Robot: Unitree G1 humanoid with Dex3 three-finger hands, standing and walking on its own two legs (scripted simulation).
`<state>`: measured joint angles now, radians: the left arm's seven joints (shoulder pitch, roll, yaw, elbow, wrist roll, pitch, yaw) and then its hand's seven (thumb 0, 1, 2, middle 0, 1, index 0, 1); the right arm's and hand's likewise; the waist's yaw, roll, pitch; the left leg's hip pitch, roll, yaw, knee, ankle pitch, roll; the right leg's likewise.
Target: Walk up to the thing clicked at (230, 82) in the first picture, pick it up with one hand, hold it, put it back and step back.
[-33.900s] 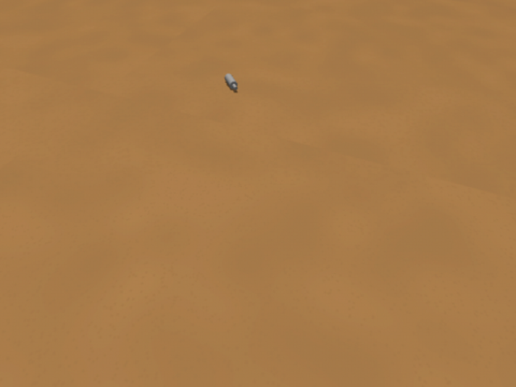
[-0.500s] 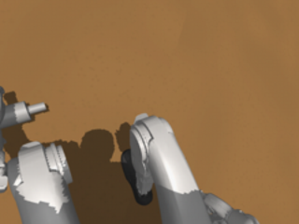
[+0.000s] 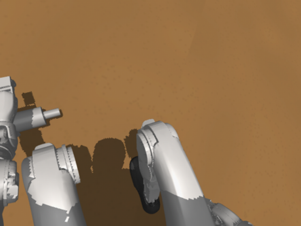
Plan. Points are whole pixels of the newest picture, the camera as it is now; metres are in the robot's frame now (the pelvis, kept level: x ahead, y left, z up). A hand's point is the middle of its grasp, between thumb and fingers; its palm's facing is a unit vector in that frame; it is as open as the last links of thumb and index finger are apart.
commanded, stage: withdraw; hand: left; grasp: from above
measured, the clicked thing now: (29, 119) +0.42 +0.23 -0.28
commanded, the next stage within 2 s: home in 0.66 s
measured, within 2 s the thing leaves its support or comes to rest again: neither
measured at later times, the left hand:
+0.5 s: hand (10, 124) +0.37 +0.23 -0.10, palm faces -0.50 -0.10 -0.86, open 13.6 cm
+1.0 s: hand out of the picture +0.39 +0.29 -0.06, palm faces -0.36 -0.19 -0.91, open 12.5 cm
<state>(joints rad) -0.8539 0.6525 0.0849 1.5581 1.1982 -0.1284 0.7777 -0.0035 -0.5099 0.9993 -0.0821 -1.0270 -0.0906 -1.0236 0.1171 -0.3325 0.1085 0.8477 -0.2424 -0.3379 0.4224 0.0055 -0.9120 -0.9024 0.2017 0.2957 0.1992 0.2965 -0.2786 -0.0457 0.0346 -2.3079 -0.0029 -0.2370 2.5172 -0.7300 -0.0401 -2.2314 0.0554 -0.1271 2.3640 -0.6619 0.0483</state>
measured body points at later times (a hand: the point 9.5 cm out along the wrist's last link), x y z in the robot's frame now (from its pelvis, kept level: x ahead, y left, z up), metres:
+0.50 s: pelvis -0.01 -0.02 +0.06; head +0.18 +0.04 +0.46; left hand +0.39 +0.24 -0.05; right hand +0.12 -0.29 -0.06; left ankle +0.06 +0.13 -0.28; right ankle +0.11 -0.12 -0.28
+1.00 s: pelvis +0.00 +0.00 +0.08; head +0.20 +0.04 +0.48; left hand +0.40 +0.30 -0.01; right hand +0.11 -0.25 -0.06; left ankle +0.06 +0.13 -0.28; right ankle +0.11 -0.12 -0.28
